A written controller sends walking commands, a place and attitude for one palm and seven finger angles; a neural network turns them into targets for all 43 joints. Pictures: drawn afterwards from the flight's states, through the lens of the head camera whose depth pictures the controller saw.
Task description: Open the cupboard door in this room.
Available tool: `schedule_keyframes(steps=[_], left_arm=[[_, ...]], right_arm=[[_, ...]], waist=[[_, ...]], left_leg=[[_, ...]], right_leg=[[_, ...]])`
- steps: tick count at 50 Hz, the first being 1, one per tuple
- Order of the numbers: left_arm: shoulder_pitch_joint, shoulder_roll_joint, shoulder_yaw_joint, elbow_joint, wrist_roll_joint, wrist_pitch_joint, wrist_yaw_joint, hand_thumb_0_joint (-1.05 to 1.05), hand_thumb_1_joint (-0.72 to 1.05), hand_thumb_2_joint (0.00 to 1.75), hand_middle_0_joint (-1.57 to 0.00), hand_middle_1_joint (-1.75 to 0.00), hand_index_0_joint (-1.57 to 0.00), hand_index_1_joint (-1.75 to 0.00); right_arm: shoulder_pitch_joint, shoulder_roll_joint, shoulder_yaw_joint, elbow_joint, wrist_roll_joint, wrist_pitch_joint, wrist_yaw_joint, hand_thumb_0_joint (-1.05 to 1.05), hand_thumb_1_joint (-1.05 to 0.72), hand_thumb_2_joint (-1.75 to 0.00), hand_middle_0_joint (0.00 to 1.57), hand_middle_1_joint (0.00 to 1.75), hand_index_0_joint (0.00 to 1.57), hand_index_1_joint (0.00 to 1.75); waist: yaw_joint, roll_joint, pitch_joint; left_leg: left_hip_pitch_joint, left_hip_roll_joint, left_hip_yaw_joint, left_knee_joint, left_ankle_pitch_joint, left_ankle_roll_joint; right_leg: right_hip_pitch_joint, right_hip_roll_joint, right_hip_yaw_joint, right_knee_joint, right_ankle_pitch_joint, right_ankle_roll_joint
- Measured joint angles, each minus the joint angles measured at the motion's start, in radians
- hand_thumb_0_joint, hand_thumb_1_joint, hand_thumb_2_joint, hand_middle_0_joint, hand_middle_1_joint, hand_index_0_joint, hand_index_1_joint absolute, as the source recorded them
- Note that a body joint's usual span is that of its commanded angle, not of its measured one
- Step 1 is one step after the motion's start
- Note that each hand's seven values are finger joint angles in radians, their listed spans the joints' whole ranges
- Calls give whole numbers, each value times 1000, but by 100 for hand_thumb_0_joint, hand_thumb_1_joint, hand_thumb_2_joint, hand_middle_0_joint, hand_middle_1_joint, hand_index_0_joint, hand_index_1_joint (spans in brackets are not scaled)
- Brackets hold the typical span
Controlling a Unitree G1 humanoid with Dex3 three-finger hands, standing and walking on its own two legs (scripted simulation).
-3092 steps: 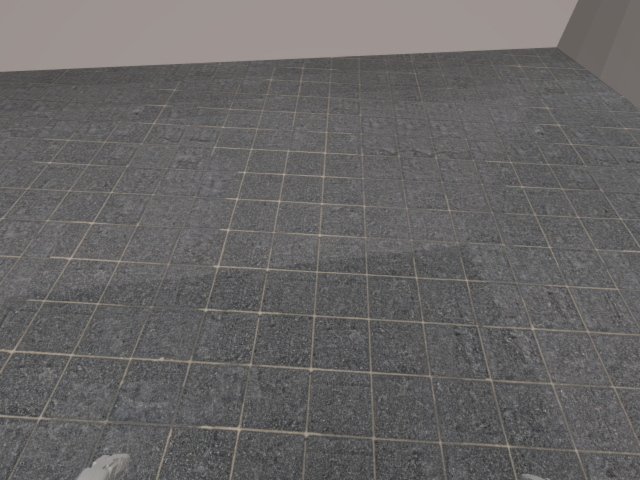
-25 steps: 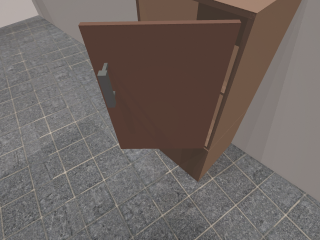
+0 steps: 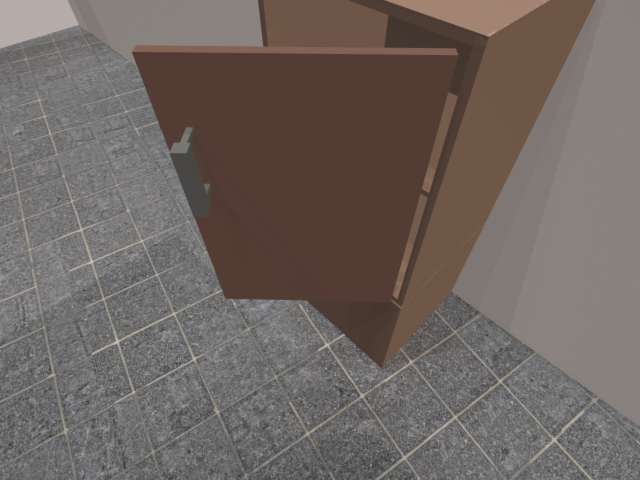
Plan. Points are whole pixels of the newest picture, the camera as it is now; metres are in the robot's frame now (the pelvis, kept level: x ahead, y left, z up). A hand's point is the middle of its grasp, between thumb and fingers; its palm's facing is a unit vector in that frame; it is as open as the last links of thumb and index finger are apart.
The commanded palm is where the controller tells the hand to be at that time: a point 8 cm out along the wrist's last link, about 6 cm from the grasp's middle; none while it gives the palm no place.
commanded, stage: come to a stop and stand still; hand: left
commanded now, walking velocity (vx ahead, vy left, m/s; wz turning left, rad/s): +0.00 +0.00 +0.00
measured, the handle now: (195, 173) +0.51 +0.23 +0.08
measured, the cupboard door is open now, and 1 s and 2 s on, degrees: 44 44 44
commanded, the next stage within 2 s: look again from close up in 0.34 s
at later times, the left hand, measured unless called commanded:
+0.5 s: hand out of the picture +0.00 +0.17 -0.17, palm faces +0.03 -0.98 -0.21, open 7.4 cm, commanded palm none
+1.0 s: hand out of the picture -0.02 +0.18 -0.17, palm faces +0.04 -0.98 -0.20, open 7.4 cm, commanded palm +0.06 +0.23 -0.07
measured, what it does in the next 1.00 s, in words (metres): stands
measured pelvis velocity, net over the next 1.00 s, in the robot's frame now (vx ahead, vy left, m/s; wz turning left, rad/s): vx -0.03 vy -0.01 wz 0.02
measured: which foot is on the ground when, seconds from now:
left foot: down 0.00-1.00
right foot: down 0.00-1.00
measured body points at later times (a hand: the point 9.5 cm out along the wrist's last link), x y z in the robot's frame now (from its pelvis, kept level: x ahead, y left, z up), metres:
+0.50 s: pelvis -0.02 -0.01 +0.00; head +0.00 -0.01 +0.45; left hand +0.00 +0.22 -0.15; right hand +0.00 -0.24 -0.16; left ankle -0.05 +0.13 -0.74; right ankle -0.04 -0.10 -0.74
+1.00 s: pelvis -0.03 -0.01 +0.00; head -0.01 +0.00 +0.45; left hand -0.02 +0.23 -0.16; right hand -0.02 -0.23 -0.16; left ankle -0.05 +0.13 -0.74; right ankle -0.04 -0.10 -0.74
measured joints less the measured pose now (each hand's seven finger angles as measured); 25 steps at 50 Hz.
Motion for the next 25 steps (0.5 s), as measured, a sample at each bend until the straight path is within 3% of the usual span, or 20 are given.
schedule_keyframes(steps=[25], left_arm=[[15, 7, 5, 7, -2, -1, -6, 0, 90, 90, -20, -30, -20, -30]], right_arm=[[23, 15, 3, 18, 0, 2, 2, 1, -91, -90, 20, 30, 20, 30]], waist=[[4, -12, -5]], left_leg=[[1, 19, -14, -20, 35, -17]], right_leg=[[12, 20, -15, -36, 37, -19]])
